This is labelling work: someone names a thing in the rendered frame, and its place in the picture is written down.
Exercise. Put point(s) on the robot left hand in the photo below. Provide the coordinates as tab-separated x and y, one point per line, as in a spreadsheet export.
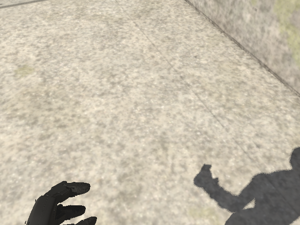
46	211

